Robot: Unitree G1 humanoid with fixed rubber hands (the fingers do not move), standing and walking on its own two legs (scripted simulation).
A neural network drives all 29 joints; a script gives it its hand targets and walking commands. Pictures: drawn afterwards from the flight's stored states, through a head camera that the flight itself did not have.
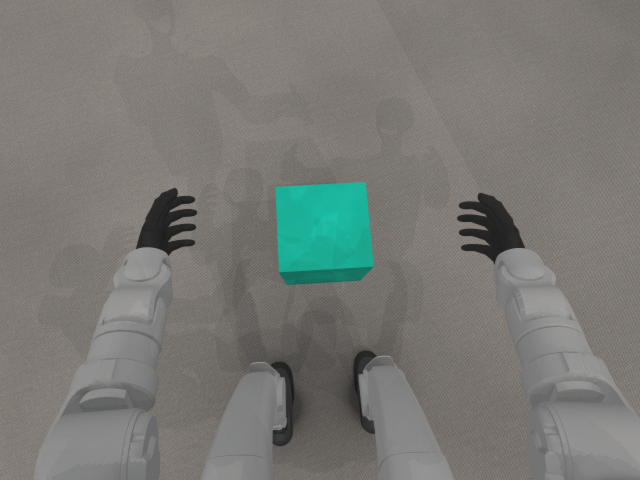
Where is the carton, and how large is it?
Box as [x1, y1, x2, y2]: [276, 182, 373, 284]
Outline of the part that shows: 365,182 276,187 279,272 286,284 359,280 373,266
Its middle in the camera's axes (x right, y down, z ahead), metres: +0.01 -0.01 +0.99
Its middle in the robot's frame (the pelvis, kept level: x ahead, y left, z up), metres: +0.51 -0.01 -0.58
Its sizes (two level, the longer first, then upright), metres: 0.210 0.200 0.250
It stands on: the floor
